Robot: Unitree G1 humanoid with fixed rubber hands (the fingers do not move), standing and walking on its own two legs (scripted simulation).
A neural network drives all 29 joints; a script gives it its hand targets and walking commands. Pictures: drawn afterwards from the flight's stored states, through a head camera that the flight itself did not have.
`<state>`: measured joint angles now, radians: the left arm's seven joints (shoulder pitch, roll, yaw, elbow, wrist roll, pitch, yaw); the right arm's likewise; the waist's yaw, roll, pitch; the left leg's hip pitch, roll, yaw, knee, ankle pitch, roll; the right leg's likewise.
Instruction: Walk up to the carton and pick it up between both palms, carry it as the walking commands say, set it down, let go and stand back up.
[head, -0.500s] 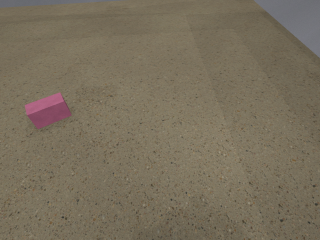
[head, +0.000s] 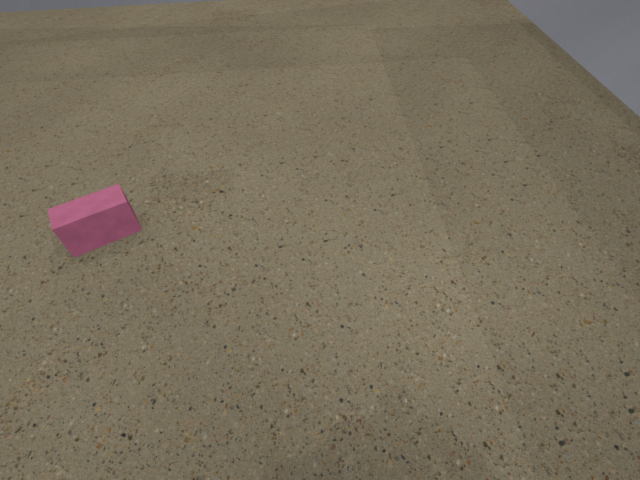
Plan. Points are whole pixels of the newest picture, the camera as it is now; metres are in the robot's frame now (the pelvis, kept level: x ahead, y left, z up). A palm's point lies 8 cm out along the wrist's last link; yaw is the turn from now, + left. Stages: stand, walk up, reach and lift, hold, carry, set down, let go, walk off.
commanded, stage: stand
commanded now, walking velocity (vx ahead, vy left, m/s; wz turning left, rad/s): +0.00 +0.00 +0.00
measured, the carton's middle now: (96, 220) +1.24 +1.02 -0.70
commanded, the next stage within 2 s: walk up in 0.06 s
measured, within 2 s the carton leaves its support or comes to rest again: neither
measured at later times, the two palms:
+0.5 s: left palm out of the picture +0.01 +0.31 -0.14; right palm out of the picture +0.14 -0.23 -0.12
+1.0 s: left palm (55, 382) +0.29 +0.45 -0.12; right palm (370, 432) +0.23 -0.04 -0.16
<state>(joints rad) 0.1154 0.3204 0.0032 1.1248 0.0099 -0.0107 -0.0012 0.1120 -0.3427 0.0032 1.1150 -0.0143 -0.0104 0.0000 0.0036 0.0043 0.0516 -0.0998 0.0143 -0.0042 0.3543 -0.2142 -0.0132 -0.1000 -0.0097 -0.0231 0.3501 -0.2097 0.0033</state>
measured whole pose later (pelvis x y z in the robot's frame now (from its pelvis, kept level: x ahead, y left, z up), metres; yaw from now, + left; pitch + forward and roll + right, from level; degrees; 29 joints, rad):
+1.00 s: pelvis +0.22 +0.18 -0.02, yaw +23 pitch +0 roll +1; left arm 0.06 0.19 0.03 0.91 0.02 -0.05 -0.04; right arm 0.40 -0.16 -0.02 1.09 -0.03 -0.04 0.02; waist -0.11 0.02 0.02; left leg -0.06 -0.02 -0.05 0.46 -0.40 0.01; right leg -0.42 -0.07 -0.11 0.57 -0.27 0.05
